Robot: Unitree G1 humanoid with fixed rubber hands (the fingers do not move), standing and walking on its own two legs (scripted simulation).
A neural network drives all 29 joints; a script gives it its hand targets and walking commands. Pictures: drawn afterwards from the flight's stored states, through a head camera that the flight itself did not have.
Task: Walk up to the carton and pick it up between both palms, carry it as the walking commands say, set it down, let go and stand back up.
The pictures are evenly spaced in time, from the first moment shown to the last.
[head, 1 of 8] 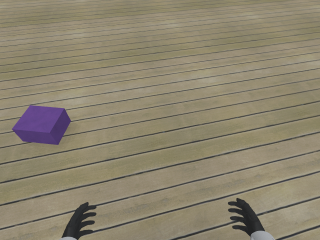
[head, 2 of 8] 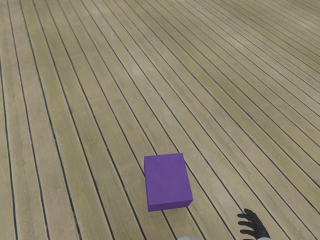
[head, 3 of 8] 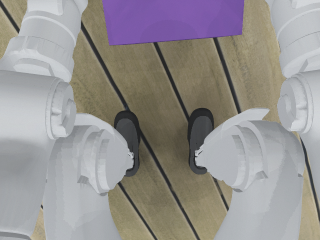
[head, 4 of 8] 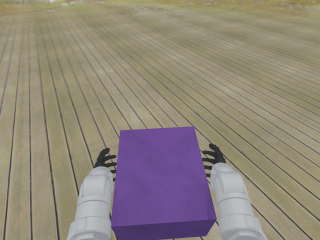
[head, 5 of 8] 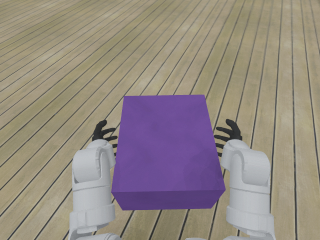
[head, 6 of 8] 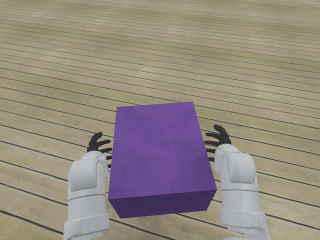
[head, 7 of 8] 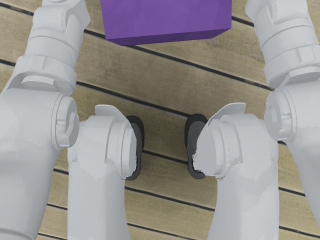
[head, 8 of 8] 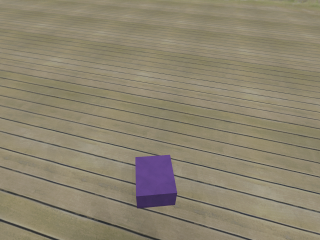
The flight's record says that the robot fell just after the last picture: no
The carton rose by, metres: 0.71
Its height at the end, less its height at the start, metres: +0.00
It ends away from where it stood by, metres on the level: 2.28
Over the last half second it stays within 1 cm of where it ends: yes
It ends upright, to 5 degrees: yes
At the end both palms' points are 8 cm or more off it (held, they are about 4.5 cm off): yes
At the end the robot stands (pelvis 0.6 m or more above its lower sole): yes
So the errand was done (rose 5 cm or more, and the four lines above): yes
